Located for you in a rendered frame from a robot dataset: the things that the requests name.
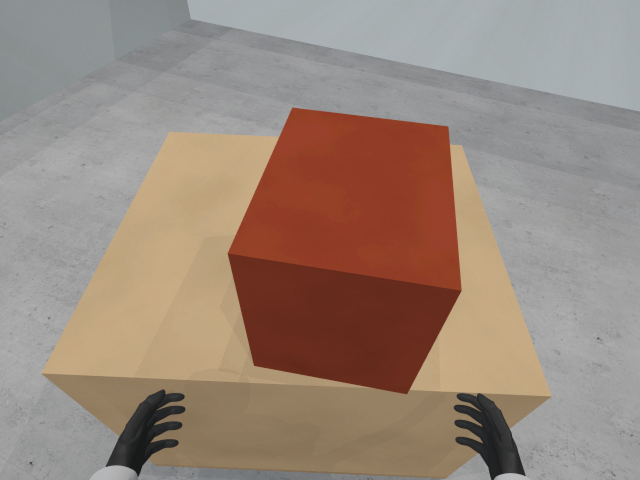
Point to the carton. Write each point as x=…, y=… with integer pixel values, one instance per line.
x=346, y=263

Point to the pedestal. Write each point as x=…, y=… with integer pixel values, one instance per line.
x=162, y=312

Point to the right robot hand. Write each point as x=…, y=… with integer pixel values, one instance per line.
x=498, y=450

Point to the left robot hand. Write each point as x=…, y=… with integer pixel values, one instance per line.
x=133, y=447

